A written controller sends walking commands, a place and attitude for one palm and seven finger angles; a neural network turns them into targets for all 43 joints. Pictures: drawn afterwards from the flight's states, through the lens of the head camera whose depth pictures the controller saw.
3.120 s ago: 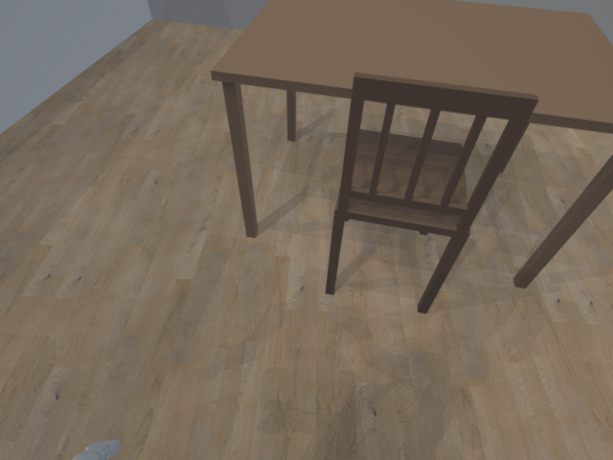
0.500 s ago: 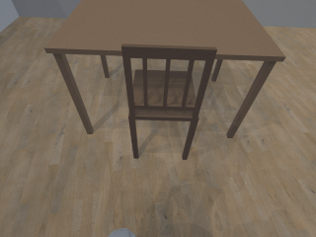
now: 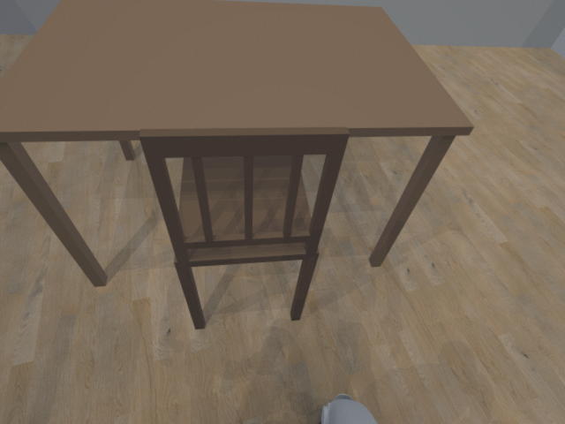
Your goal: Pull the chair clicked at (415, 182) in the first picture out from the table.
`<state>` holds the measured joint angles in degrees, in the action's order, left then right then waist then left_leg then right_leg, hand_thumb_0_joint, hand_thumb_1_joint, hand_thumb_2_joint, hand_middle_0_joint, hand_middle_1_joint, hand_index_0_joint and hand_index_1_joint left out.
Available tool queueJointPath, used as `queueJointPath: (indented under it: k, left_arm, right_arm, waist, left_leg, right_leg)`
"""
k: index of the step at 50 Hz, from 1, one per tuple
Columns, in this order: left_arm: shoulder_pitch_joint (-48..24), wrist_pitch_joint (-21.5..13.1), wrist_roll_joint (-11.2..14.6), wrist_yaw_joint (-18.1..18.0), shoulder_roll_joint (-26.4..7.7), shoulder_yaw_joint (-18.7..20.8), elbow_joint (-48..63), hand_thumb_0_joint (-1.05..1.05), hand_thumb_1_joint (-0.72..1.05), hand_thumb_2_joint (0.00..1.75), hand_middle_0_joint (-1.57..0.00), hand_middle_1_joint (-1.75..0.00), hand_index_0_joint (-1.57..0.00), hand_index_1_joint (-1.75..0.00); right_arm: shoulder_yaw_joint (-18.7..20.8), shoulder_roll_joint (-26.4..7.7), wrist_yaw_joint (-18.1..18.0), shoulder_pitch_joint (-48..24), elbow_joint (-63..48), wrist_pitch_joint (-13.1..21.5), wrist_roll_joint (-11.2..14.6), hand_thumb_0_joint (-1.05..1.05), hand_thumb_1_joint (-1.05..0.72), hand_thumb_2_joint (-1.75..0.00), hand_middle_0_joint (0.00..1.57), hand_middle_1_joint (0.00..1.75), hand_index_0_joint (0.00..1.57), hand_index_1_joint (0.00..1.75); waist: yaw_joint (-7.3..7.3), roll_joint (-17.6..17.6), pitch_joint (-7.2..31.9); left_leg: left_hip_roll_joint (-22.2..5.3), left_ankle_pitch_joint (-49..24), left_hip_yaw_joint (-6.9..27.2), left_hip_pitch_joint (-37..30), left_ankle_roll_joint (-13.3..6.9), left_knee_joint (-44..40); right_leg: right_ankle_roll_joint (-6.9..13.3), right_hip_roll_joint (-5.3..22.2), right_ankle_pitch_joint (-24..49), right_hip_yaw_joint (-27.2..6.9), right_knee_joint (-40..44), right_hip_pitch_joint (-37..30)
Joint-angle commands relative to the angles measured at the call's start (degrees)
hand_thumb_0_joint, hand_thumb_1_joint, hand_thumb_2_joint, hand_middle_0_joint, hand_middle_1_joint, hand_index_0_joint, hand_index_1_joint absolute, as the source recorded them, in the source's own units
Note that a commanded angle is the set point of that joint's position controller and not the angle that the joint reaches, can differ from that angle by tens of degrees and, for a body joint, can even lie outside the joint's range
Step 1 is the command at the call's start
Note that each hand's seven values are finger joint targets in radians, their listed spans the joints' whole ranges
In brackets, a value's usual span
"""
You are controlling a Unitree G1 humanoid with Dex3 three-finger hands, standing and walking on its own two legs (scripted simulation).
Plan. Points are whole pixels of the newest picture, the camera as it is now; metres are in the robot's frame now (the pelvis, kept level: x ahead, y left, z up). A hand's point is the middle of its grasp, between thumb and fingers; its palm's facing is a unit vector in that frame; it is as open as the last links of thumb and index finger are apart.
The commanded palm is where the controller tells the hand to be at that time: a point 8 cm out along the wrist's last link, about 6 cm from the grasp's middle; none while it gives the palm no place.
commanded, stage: take the last steps up to it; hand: left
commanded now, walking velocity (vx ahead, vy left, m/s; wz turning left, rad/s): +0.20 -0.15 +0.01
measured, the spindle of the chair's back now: (248, 200) +0.57 +0.08 -0.09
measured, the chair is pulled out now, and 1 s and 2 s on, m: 0.00 0.00 0.00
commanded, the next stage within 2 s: come to a stop and stand still in 0.12 s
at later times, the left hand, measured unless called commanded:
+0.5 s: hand (217, 401) +0.19 +0.10 -0.19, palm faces +0.09 -0.98 -0.19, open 7.2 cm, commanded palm none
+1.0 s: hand out of the picture +0.09 +0.10 -0.17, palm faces +0.12 -0.96 -0.25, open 7.4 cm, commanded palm none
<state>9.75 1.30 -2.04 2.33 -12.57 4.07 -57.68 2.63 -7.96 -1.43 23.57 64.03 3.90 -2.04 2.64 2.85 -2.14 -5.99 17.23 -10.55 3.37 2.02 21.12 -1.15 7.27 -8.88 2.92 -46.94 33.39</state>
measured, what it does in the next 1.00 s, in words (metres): walks ahead: right foot, then left foot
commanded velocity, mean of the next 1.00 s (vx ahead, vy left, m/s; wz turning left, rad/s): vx -0.06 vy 0.05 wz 0.01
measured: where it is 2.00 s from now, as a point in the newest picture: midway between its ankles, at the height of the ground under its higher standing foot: outside the picture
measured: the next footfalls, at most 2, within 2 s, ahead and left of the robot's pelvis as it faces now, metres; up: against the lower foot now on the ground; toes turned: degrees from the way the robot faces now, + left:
right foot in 0.12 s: +0.18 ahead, -0.20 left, +0.00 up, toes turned +1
left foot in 0.42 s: +0.21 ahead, +0.02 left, +0.00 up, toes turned +8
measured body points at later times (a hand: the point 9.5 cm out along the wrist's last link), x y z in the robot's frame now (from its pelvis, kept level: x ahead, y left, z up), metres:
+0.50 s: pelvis +0.15 -0.08 -0.01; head +0.16 -0.06 +0.44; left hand +0.19 +0.15 -0.17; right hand +0.22 -0.31 -0.15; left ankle +0.17 +0.01 -0.74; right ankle +0.16 -0.17 -0.74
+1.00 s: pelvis +0.11 -0.09 +0.00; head +0.14 -0.10 +0.45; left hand +0.09 +0.15 -0.15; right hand +0.21 -0.32 -0.16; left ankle +0.06 +0.05 -0.71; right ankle +0.14 -0.20 -0.74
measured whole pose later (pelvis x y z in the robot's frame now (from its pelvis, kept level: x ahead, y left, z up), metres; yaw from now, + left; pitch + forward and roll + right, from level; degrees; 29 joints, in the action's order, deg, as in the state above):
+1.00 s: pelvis +0.11 -0.09 +0.00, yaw +2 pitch +0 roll +2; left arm 18.2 0.5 -2.0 -2.1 -9.0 1.7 -59.4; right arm 3.3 -12.1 -0.4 8.1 58.1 -3.0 -0.6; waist -3.4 0.0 -3.0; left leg -0.3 24.2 -0.8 15.1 2.3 40.3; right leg 0.5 3.8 -12.6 3.6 -26.9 14.5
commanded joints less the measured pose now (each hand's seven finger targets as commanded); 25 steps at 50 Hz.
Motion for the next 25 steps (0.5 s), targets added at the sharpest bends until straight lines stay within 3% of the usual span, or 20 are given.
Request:
queueJointPath:
  k: [1, 2, 3, 4, 5, 6, 7, 8, 9, 10, 11, 12, 14, 15, 17, 19, 21, 23, 25]
  left_arm:
    - [-3.6, -1.7, 0.6, 0.4, 0.1, -0.2, 3.9, 0.0, 0.9, 0.9, -0.2, -0.3, -0.2, -0.3]
    - [-2.0, -2.0, 0.6, 0.4, -0.5, 0.1, 3.2, 0.0, 0.9, 0.9, -0.2, -0.3, -0.2, -0.3]
    - [2.4, -2.4, 0.6, 0.2, -1.7, 0.5, 1.8, 0.0, 0.9, 0.9, -0.2, -0.3, -0.2, -0.3]
    - [9.1, -2.9, 0.4, -0.2, -4.1, 1.1, -0.6, 0.0, 0.9, 0.9, -0.2, -0.3, -0.2, -0.3]
    - [16.5, -3.7, 0.1, -0.9, -8.7, 2.3, -2.8, 0.0, 0.9, 0.9, -0.2, -0.3, -0.2, -0.3]
    - [19.8, -3.8, 0.6, -1.6, -14.2, 3.2, -3.4, 0.0, 0.9, 0.9, -0.2, -0.3, -0.2, -0.3]
    - [17.5, -3.3, 1.2, -2.1, -13.2, 2.9, -2.9, 0.0, 0.9, 0.9, -0.2, -0.3, -0.2, -0.3]
    - [11.6, -3.1, 1.1, -2.5, -10.5, 2.3, -1.8, 0.0, 0.9, 0.9, -0.2, -0.3, -0.2, -0.3]
    - [7.2, -2.9, 1.3, -3.2, -7.1, 1.5, -0.9, 0.0, 0.9, 0.9, -0.2, -0.3, -0.2, -0.3]
    - [3.7, -3.1, 1.0, -3.7, -4.8, 0.7, -0.1, 0.0, 0.9, 0.9, -0.2, -0.3, -0.2, -0.3]
    - [2.0, -3.5, 0.7, -3.9, -3.1, 0.1, 0.3, 0.0, 0.9, 0.9, -0.2, -0.3, -0.2, -0.3]
    - [1.6, -3.8, 0.6, -4.1, -2.2, -0.3, 0.2, 0.0, 0.9, 0.9, -0.2, -0.3, -0.2, -0.3]
    - [2.3, -3.7, 0.5, -4.6, -0.9, -0.9, 0.0, 0.0, 0.9, 0.9, -0.2, -0.3, -0.2, -0.3]
    - [2.6, -3.6, 0.6, -4.7, -1.0, -1.2, -0.3, 0.0, 0.9, 0.9, -0.2, -0.3, -0.2, -0.3]
    - [3.4, -3.2, 1.1, -4.7, -1.8, -1.4, -1.0, 0.0, 0.9, 0.9, -0.2, -0.3, -0.2, -0.3]
    - [3.7, -2.6, 1.7, -4.8, -2.3, -1.3, -1.2, 0.0, 0.9, 0.9, -0.2, -0.3, -0.2, -0.3]
    - [5.9, -1.5, 1.8, -5.1, -1.3, -0.9, -0.4, 0.0, 0.9, 0.9, -0.2, -0.3, -0.2, -0.3]
    - [6.4, -0.5, 1.4, -5.3, -1.7, -0.9, -0.3, 0.0, 0.9, 0.9, -0.2, -0.3, -0.2, -0.3]
    - [7.4, 0.1, 1.2, -5.3, -2.3, -0.7, -0.4, 0.0, 0.9, 0.9, -0.2, -0.3, -0.2, -0.3]
  right_arm:
    - [2.3, -10.8, -0.5, 2.7, -1.4, -0.1, -0.1, 0.0, -0.9, -0.9, 0.2, 0.3, 0.2, 0.3]
    - [2.5, -11.5, -0.5, 2.1, -1.5, -0.3, -0.1, 0.0, -0.9, -0.9, 0.2, 0.3, 0.2, 0.3]
    - [2.6, -11.7, -0.4, 1.2, -1.3, -0.6, 0.1, 0.0, -0.9, -0.9, 0.2, 0.3, 0.2, 0.3]
    - [2.5, -10.6, -0.1, 1.8, -0.9, -0.8, 0.3, 0.0, -0.9, -0.9, 0.2, 0.3, 0.2, 0.3]
    - [1.9, -8.0, 0.5, 3.8, -0.7, -0.9, 0.8, 0.0, -0.9, -0.9, 0.2, 0.3, 0.2, 0.3]
    - [0.7, -4.1, 0.3, 5.0, -2.8, -1.1, 1.6, 0.0, -0.9, -0.9, 0.2, 0.3, 0.2, 0.3]
    - [1.0, -5.5, 0.0, 2.2, -3.4, -1.7, 1.8, 0.0, -0.9, -0.9, 0.2, 0.3, 0.2, 0.3]
    - [1.3, -5.1, 0.0, 0.6, -3.6, -1.8, 1.5, 0.0, -0.9, -0.9, 0.2, 0.3, 0.2, 0.3]
    - [1.5, -5.4, 0.2, -0.7, -3.6, -2.3, 1.0, 0.0, -0.9, -0.9, 0.2, 0.3, 0.2, 0.3]
    - [1.2, -4.4, 0.4, -0.7, -3.2, -2.6, 0.6, 0.0, -0.9, -0.9, 0.2, 0.3, 0.2, 0.3]
    - [0.9, -3.4, 0.4, 1.0, -3.0, -3.1, 0.4, 0.0, -0.9, -0.9, 0.2, 0.3, 0.2, 0.3]
    - [0.4, -2.3, 0.2, 2.0, -2.4, -3.4, 0.4, 0.0, -0.9, -0.9, 0.2, 0.3, 0.2, 0.3]
    - [-0.8, 0.7, -0.3, 2.7, -1.7, -3.6, 0.7, 0.0, -0.9, -0.9, 0.2, 0.3, 0.2, 0.3]
    - [-1.3, 1.2, -0.5, 2.5, -1.6, -3.6, 0.9, 0.0, -0.9, -0.9, 0.2, 0.3, 0.2, 0.3]
    - [-1.6, 0.7, -0.6, 1.5, -1.5, -3.6, 1.4, 0.0, -0.9, -0.9, 0.2, 0.3, 0.2, 0.3]
    - [-0.9, -1.2, -0.7, 0.5, -1.6, -3.7, 1.8, 0.0, -0.9, -0.9, 0.2, 0.3, 0.2, 0.3]
    - [0.1, -5.9, -0.9, -3.7, -3.9, -3.8, 1.2, 0.0, -0.9, -0.9, 0.2, 0.3, 0.2, 0.3]
    - [0.3, -7.6, -1.3, -7.9, -5.6, -4.3, 1.1, 0.0, -0.9, -0.9, 0.2, 0.3, 0.2, 0.3]
    - [0.5, -8.8, -1.4, -10.5, -6.9, -4.5, 0.9, 0.0, -0.9, -0.9, 0.2, 0.3, 0.2, 0.3]
  waist:
    - [0.52, -13.2, -4.4]
    - [-0.39, -13.4, -3.1]
    - [-2.77, -11.1, -0.5]
    - [-5.54, -5.0, 2.6]
    - [-8.7, 5.5, 8.4]
    - [-7.88, 16.9, 13.4]
    - [-8.19, 11.6, 13.4]
    - [-6.03, 11.4, 9.9]
    - [-4.24, 5.4, 5.9]
    - [-2.13, 2.8, 3.2]
    - [-0.43, 2.4, 3.0]
    - [0.24, 1.2, 2.4]
    - [0.25, -0.1, 3.3]
    - [-0.05, 0.0, 3.8]
    - [-0.6, 0.5, 4.6]
    - [-0.88, 0.9, 4.4]
    - [-2.99, -6.0, 1.7]
    - [-3.81, -14.6, 0.7]
    - [-4.35, -13.1, 0.2]
  left_leg:
    - [-12.5, -19.2, 6.4, 4.0, -8.5, -6.2]
    - [-12.6, -18.9, 6.3, 4.7, -7.9, -4.1]
    - [-11.4, -20.9, 5.1, 5.4, -6.7, 1.5]
    - [-8.4, -20.1, 3.2, 9.4, -4.9, 10.8]
    - [-3.7, -6.4, -0.7, 19.4, -3.0, 27.1]
    - [3.4, 19.5, 2.3, 28.8, -2.3, 45.2]
    - [1.7, 18.8, 7.9, 28.8, -3.8, 52.3]
    - [0.3, 14.8, 8.8, 30.6, -4.0, 55.6]
    - [-1.8, 10.9, 9.3, 29.5, -4.1, 54.7]
    - [-2.9, 8.8, 9.0, 27.2, -3.7, 51.7]
    - [-2.7, 7.6, 8.6, 24.5, -3.1, 47.9]
    - [-2.2, 7.5, 7.9, 22.2, -2.4, 43.3]
    - [-0.6, 7.2, 7.0, 16.3, -1.3, 31.2]
    - [0.2, 6.2, 7.0, 14.4, -1.1, 26.5]
    - [1.5, 0.6, 6.9, 11.4, -0.7, 15.7]
    - [1.4, -10.1, 7.4, 6.7, -0.8, 4.5]
    - [-6.1, -32.8, 13.6, 6.3, -4.5, 3.7]
    - [-9.1, -42.0, 16.2, 9.5, -8.1, 0.7]
    - [-10.7, -46.1, 17.2, 8.6, -10.9, -0.3]
  right_leg:
    - [1.8, -2.5, -1.4, 2.9, 10.2, -6.0]
    - [2.3, -3.2, -1.9, 3.4, 12.1, -10.5]
    - [3.0, -4.7, -1.0, 4.5, 16.0, -17.8]
    - [3.5, -6.3, 0.6, 5.0, 18.8, -28.3]
    - [6.2, 3.0, -2.8, -4.8, 22.0, -41.2]
    - [11.3, 15.7, 1.3, -24.3, 28.6, -45.7]
    - [13.4, 15.8, -4.5, -23.9, 32.2, -38.5]
    - [13.7, 13.7, -10.1, -22.0, 33.4, -33.5]
    - [13.7, 12.1, -12.3, -17.2, 33.9, -27.5]
    - [12.8, 10.1, -8.5, -11.6, 33.5, -21.5]
    - [12.2, 9.0, -2.7, -7.7, 33.5, -18.4]
    - [12.2, 8.8, 5.7, -5.7, 32.9, -16.3]
    - [12.7, 8.1, 18.7, -4.0, 31.1, -14.7]
    - [12.7, 8.0, 21.5, -4.3, 30.4, -15.4]
    - [11.4, 6.2, 22.8, -3.7, 28.0, -19.2]
    - [8.6, 5.1, 21.5, -3.3, 23.5, -19.8]
    - [3.9, 0.6, 11.6, -1.9, 20.5, -17.3]
    - [1.6, -3.0, 0.9, 1.0, 13.4, -20.1]
    - [1.5, -4.0, -13.2, -0.1, 7.4, -17.8]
